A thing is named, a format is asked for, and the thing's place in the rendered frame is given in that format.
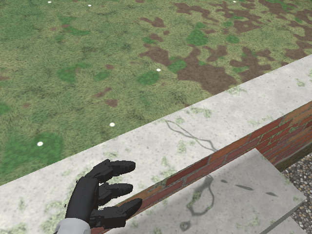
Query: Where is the robot left hand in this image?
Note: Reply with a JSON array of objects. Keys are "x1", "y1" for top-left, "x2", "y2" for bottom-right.
[{"x1": 64, "y1": 159, "x2": 142, "y2": 229}]

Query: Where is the robot left forearm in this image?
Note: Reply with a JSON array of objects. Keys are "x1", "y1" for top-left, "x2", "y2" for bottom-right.
[{"x1": 54, "y1": 217, "x2": 91, "y2": 234}]

